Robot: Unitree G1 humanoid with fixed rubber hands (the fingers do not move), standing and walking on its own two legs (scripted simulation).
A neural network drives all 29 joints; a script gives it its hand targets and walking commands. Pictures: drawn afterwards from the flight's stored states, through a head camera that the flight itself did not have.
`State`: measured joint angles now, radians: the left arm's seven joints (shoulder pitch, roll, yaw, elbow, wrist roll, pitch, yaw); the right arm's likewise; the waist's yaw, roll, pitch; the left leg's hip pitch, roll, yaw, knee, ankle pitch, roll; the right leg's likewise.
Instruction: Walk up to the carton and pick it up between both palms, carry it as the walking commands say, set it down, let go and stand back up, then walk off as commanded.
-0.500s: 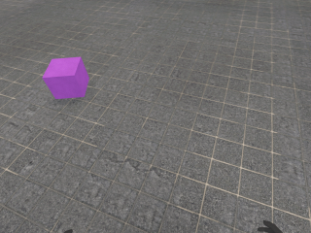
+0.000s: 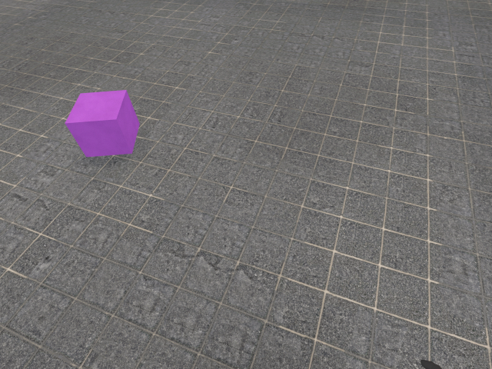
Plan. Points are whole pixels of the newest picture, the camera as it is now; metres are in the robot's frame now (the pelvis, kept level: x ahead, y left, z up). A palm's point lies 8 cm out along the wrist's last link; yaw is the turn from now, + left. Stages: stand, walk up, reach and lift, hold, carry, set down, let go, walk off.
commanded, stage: walk up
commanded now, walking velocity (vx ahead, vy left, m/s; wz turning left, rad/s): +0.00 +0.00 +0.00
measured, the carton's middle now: (106, 123) +1.55 +0.90 -0.65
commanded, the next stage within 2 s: none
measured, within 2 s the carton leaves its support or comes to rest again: neither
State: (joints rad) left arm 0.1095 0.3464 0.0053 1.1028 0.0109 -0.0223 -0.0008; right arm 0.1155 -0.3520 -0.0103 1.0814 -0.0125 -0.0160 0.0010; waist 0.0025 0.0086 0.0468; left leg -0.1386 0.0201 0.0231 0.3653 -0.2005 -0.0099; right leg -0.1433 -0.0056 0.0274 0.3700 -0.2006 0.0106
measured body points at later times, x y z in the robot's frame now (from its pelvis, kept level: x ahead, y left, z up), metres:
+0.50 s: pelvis +0.08 +0.09 -0.03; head +0.09 +0.11 +0.42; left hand +0.07 +0.46 -0.13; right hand +0.27 -0.23 -0.10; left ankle +0.10 +0.24 -0.75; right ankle +0.01 -0.10 -0.70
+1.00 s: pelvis +0.32 +0.16 +0.00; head +0.36 +0.14 +0.45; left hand +0.21 +0.47 -0.08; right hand +0.56 -0.07 -0.13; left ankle +0.31 +0.33 -0.69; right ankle +0.36 +0.07 -0.75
